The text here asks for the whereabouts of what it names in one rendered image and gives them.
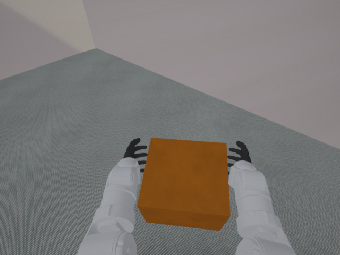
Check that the left robot hand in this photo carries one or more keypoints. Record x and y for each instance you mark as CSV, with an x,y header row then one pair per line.
x,y
131,149

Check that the robot left forearm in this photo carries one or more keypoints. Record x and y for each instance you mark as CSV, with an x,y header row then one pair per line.
x,y
116,211

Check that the right robot hand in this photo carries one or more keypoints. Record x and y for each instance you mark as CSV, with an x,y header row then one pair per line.
x,y
243,153

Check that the robot right upper arm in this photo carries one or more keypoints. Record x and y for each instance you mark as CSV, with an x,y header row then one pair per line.
x,y
252,245

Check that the robot right forearm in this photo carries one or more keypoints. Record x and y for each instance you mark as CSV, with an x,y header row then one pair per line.
x,y
256,216

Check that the carton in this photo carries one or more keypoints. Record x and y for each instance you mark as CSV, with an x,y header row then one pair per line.
x,y
185,183

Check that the robot left upper arm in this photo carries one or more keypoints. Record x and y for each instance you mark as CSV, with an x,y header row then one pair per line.
x,y
109,243

